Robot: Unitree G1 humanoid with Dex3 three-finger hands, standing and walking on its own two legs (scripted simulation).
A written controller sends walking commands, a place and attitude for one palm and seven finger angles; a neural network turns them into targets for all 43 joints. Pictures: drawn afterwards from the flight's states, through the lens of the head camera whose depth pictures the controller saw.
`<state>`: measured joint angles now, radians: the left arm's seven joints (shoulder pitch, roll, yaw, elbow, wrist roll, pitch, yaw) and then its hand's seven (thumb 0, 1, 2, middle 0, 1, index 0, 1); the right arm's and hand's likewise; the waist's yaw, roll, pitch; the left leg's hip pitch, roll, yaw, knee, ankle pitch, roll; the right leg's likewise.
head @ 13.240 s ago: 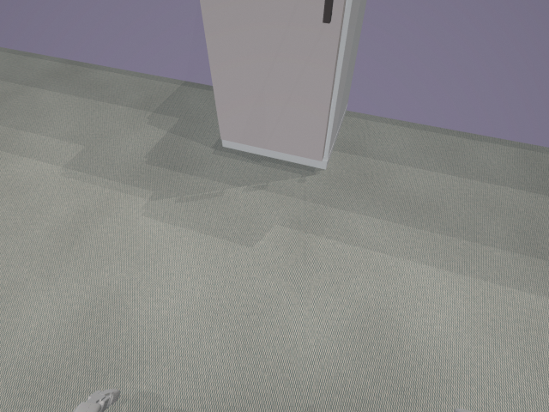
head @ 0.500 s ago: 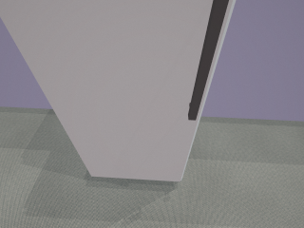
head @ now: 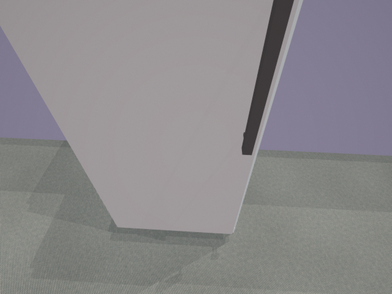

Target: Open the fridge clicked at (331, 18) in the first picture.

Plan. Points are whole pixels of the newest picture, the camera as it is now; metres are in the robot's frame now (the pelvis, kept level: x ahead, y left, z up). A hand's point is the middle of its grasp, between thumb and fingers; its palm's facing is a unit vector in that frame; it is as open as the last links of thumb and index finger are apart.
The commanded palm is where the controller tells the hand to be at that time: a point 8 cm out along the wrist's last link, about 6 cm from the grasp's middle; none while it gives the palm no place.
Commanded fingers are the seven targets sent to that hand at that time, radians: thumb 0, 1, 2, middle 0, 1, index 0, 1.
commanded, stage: look again from close up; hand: right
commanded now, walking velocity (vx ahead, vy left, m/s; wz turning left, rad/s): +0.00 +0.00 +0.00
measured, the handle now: (259, 87) +0.49 -0.10 +0.18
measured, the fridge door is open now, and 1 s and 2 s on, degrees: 0 0 0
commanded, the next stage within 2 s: raise the hand to about handle height in 0.14 s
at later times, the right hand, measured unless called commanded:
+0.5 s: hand (326, 261) +0.20 -0.23 +0.00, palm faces +0.15 +0.99 -0.07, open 7.8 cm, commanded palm +0.12 -0.28 -0.04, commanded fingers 0.00 -0.57 -0.76 0.22 0.51 0.22 0.51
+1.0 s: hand (337, 258) +0.20 -0.23 +0.03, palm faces +0.00 +1.00 -0.07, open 10.6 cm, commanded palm +0.15 -0.29 +0.05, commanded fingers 0.00 0.01 -0.51 0.27 0.88 0.27 0.88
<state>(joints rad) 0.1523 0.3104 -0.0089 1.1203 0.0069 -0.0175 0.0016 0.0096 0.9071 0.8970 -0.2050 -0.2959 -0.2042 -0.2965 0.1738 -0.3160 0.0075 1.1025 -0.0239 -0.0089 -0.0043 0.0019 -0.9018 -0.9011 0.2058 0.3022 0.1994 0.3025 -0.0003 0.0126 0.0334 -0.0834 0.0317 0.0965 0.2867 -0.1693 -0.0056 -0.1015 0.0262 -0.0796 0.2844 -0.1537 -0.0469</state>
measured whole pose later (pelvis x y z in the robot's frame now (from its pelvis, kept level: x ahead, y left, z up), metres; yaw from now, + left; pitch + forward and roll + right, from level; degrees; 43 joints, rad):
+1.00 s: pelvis -0.03 +0.02 -0.05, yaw +0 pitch +5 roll +2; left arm 0.24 0.23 -0.05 0.59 -0.04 -0.29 0.08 0.02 0.90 0.90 -0.21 -0.30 -0.21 -0.30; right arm 0.28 -0.39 -0.37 0.06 0.39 -0.21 0.45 0.01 -0.21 -0.61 0.26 0.74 0.25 0.75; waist 0.00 -0.02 -0.05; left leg -0.50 0.00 0.13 0.79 -0.38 0.04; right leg -0.55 -0.05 -0.03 0.85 -0.38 -0.02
